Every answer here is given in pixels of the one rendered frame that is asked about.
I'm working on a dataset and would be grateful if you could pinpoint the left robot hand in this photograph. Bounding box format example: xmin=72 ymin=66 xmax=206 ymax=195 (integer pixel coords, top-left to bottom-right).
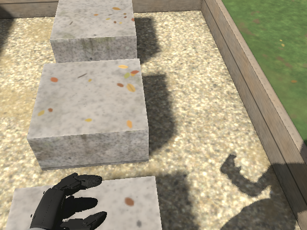
xmin=30 ymin=172 xmax=107 ymax=230

